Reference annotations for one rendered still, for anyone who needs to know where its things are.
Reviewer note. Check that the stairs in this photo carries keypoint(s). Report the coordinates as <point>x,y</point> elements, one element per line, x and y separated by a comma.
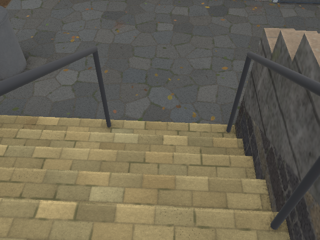
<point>77,179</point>

